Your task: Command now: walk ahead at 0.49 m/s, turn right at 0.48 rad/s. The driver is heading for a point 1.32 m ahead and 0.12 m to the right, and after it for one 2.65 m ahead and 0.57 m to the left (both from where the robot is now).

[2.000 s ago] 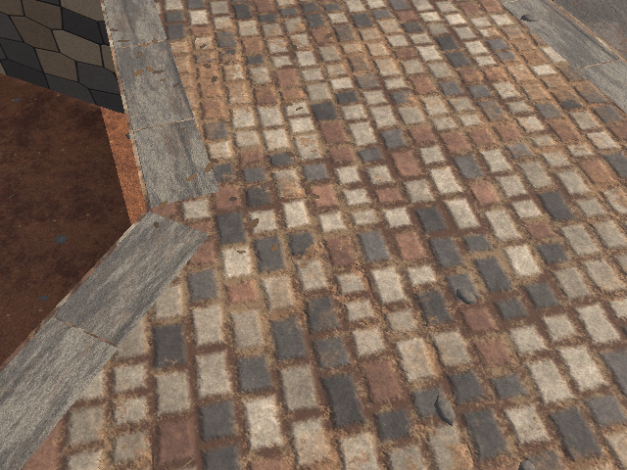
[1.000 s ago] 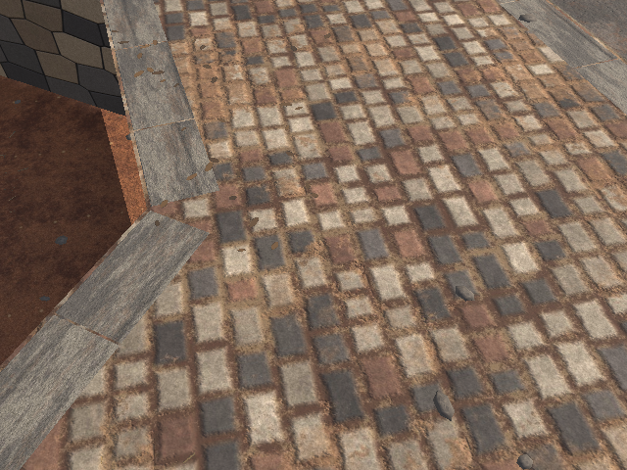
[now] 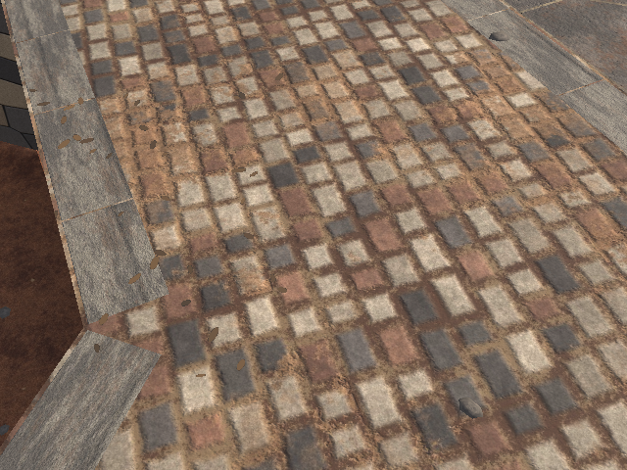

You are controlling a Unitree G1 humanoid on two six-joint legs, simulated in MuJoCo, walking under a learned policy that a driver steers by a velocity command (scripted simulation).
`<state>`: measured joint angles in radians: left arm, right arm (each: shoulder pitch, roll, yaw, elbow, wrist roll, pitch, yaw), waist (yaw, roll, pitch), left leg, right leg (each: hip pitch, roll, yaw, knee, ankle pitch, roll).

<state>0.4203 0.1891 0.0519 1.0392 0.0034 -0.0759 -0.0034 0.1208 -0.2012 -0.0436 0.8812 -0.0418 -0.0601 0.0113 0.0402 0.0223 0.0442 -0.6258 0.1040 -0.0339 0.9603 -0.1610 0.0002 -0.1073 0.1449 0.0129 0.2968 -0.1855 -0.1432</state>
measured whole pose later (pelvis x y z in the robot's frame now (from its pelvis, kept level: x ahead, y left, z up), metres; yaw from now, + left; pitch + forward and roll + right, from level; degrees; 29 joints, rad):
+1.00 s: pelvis +0.51 -0.08 +0.00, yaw -16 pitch +0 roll +0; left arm 0.28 0.21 0.04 0.89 0.02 -0.09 -0.01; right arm 0.32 -0.23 -0.05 0.91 -0.02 -0.03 0.03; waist -0.01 0.04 0.03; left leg -0.50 0.07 -0.01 1.08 -0.27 0.06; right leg -0.16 0.04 -0.13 0.33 -0.19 -0.09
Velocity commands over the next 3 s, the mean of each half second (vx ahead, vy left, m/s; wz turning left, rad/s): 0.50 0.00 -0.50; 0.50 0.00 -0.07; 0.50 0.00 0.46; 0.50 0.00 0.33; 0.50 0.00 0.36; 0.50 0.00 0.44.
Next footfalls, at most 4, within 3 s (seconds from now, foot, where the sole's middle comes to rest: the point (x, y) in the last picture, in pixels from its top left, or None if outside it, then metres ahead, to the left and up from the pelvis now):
0.28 left None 0.36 0.12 -0.78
0.80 right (423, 450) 0.53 -0.16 -0.78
1.36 left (372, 320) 0.85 -0.06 -0.78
1.90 right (416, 219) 1.18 -0.19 -0.78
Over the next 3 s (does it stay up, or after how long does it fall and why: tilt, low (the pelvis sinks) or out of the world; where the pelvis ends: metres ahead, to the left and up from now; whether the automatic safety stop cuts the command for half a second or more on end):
stays up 1.56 0.07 -0.01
